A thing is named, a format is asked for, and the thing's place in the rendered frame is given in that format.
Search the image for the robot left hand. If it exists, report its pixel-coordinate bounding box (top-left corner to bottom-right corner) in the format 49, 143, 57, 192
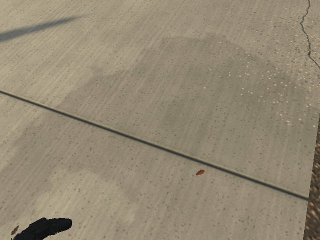
11, 217, 72, 240

